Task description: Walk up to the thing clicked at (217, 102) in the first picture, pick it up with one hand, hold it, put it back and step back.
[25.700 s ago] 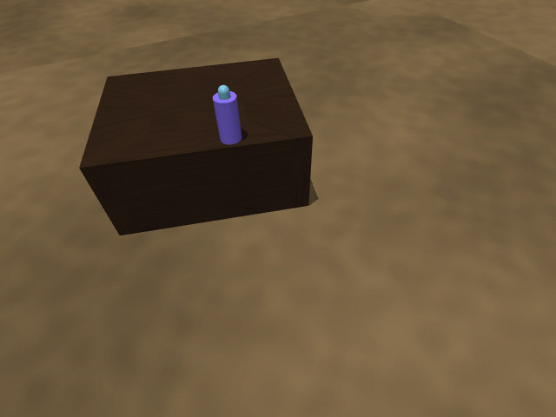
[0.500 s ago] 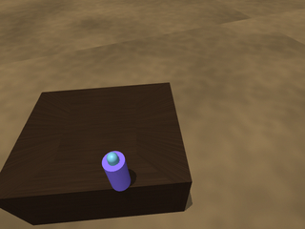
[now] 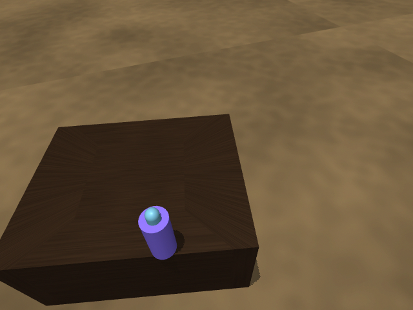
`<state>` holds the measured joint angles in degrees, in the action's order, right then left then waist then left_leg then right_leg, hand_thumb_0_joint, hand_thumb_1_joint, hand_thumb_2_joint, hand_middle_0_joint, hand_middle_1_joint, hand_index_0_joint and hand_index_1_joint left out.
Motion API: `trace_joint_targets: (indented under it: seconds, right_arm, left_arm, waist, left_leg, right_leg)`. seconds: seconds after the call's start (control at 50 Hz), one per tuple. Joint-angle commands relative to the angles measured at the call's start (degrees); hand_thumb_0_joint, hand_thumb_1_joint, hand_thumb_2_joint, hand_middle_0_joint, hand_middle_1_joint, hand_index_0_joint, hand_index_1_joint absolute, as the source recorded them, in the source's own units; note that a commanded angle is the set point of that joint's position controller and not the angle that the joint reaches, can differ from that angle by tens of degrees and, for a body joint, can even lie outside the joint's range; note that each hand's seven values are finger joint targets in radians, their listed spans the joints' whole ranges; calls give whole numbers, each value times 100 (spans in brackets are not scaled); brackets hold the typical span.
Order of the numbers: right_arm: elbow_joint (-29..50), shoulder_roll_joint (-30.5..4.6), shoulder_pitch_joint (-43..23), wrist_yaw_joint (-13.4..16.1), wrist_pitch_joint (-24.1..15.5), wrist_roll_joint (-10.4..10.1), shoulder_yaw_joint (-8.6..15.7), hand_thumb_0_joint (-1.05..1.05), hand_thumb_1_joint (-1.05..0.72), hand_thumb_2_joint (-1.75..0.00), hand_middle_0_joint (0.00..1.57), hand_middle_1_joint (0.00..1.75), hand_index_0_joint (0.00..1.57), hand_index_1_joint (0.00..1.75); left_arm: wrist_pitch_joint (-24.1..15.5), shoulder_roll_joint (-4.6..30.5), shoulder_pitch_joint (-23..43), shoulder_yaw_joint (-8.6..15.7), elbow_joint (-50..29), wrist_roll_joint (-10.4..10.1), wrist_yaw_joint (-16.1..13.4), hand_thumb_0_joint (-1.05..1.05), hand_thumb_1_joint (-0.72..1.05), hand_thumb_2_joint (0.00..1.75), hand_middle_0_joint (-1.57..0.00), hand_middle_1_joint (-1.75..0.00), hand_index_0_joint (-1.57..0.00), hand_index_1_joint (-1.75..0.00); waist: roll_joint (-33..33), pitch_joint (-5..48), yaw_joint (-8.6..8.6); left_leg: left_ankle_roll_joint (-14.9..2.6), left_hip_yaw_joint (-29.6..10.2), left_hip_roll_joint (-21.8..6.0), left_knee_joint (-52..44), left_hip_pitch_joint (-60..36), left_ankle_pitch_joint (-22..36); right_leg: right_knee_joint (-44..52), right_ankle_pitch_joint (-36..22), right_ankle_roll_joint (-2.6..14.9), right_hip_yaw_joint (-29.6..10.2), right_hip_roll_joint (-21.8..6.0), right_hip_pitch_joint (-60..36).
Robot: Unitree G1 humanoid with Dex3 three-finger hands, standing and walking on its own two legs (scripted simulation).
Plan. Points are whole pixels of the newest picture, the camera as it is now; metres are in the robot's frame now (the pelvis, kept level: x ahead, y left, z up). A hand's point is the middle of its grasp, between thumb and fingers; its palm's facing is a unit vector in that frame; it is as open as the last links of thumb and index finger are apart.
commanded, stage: stand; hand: left
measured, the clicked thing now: (157, 230) +0.42 +0.19 -0.25
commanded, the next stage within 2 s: step back in 1.50 s
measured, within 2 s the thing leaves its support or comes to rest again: neither
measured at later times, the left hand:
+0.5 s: hand out of the picture +0.08 +0.25 -0.16, palm faces -0.01 -0.94 -0.35, open 7.4 cm
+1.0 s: hand out of the picture +0.10 +0.25 -0.15, palm faces -0.01 -0.93 -0.35, open 7.4 cm
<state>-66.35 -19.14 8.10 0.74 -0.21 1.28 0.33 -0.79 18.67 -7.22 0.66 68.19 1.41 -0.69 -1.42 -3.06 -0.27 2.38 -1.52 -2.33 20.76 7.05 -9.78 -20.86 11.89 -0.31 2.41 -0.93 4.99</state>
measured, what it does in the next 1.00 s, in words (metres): stands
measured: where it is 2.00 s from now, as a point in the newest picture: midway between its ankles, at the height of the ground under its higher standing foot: outside the picture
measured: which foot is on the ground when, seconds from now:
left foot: down 0.00-1.00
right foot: down 0.00-1.00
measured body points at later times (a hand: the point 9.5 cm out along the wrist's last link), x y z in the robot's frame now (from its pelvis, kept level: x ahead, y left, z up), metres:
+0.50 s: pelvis +0.01 +0.00 +0.00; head +0.02 -0.01 +0.45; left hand +0.08 +0.30 -0.13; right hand +0.07 -0.30 -0.14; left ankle +0.02 +0.15 -0.75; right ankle +0.00 -0.12 -0.75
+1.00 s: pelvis +0.02 +0.00 +0.00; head +0.03 +0.00 +0.45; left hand +0.10 +0.30 -0.13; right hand +0.10 -0.30 -0.14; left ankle +0.02 +0.15 -0.75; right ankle +0.00 -0.12 -0.75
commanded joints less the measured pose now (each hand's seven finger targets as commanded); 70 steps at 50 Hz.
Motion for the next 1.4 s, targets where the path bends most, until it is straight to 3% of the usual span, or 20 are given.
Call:
trace_joint_targets:
  seconds: [0.0, 0.08, 0.22, 0.32, 0.52, 0.72, 0.88, 1.12, 1.22, 1.38]
  right_arm:
    - [304, -1096, -253, 61, -101, -15, 165, 0, -90, -90, 20, 30, 20, 30]
    - [292, -1144, -277, 53, -94, -22, 179, 0, -90, -90, 20, 30, 20, 30]
    - [288, -1149, -272, 36, -82, -27, 175, 0, -90, -90, 20, 30, 20, 30]
    - [304, -1174, -277, 44, -116, -22, 167, 0, -90, -90, 20, 30, 20, 30]
    - [298, -1172, -320, 45, -113, -36, 153, 0, -90, -90, 20, 30, 20, 30]
    - [346, -1232, -342, 57, -136, -53, 160, 0, -90, -90, 20, 30, 20, 30]
    - [358, -1248, -409, 56, -124, -49, 172, 0, -90, -90, 20, 30, 20, 30]
    - [381, -1228, -454, 4, -111, -55, 184, 0, -90, -90, 20, 30, 20, 30]
    - [389, -1270, -438, 6, -121, -45, 198, 0, -90, -90, 20, 30, 20, 30]
    - [345, -1253, -338, 11, -139, -48, 169, 0, -90, -90, 20, 30, 20, 30]
  left_arm:
    - [-101, 1217, 310, 188, -311, -32, -62, 0, 90, 90, -20, -30, -20, -30]
    - [-92, 1240, 262, 184, -296, -30, -50, 0, 90, 90, -20, -30, -20, -30]
    - [-89, 1274, 285, 194, -317, -37, -44, 0, 90, 90, -20, -30, -20, -30]
    - [-109, 1227, 262, 194, -339, -59, -49, 0, 90, 90, -20, -30, -20, -30]
    - [-83, 1244, 277, 209, -364, -70, -36, 0, 90, 90, -20, -30, -20, -30]
    - [-104, 1254, 278, 225, -430, -80, -48, 0, 90, 90, -20, -30, -20, -30]
    - [-88, 1238, 302, 221, -476, -81, -49, 0, 90, 90, -20, -30, -20, -30]
    - [-87, 1276, 319, 236, -502, -68, -19, 0, 90, 90, -20, -30, -20, -30]
    - [-106, 1292, 277, 240, -545, -65, -12, 0, 90, 90, -20, -30, -20, -30]
    - [-78, 1278, 223, 227, -546, -79, 5, 0, 90, 90, -20, -30, -20, -30]
  waist:
    - [102, 174, 6]
    - [156, 133, -3]
    - [159, 86, 23]
    - [137, 342, -4]
    - [143, 295, 16]
    - [146, 570, 9]
    - [206, 496, 10]
    - [108, 160, 54]
    - [83, 312, 34]
    - [45, 304, 39]
  left_leg:
    - [-278, -346, -433, -372, 105, 363]
    - [-280, -348, -431, -407, 34, 169]
    - [-294, -342, -432, -408, 68, 98]
    - [-299, -326, -476, -392, -17, 661]
    - [-286, -296, -480, -421, -104, 669]
    - [-308, -257, -543, -278, -303, 1462]
    - [-289, -260, -548, -303, -307, 1491]
    - [-280, -306, -483, -534, -154, 463]
    - [-309, -306, -504, -477, -143, 576]
    - [-274, -300, -474, -545, -84, 543]
  right_leg:
    - [548, -436, 88, -591, -620, 112]
    - [615, -66, 90, -588, -595, 278]
    - [652, 30, 95, -628, -608, 339]
    - [496, -827, 91, -571, -652, 10]
    - [533, -799, 85, -554, -646, 94]
    - [406, -1679, 71, -517, -699, -208]
    - [441, -1615, 56, -473, -683, -162]
    - [676, -482, 91, -515, -630, 181]
    - [653, -746, 103, -575, -676, 28]
    - [592, -696, 114, -551, -662, 40]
